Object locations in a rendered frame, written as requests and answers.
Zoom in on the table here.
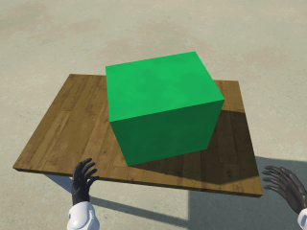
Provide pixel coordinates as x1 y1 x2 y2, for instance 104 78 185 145
12 74 263 200

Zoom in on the right robot hand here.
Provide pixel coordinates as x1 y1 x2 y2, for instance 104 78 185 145
262 166 307 214

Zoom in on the left robot hand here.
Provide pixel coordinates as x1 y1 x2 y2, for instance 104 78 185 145
71 158 100 206

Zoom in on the left robot forearm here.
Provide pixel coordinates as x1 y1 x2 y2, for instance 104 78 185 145
67 201 100 230

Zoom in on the right robot forearm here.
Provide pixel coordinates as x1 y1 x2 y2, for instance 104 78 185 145
297 208 307 230

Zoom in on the carton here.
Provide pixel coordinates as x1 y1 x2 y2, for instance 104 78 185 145
106 51 224 166

